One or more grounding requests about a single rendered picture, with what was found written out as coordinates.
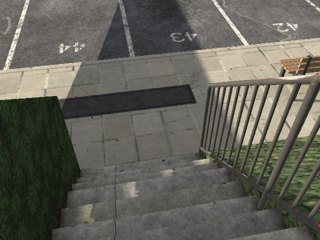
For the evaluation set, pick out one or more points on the stairs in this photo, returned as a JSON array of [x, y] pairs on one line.
[[183, 197]]

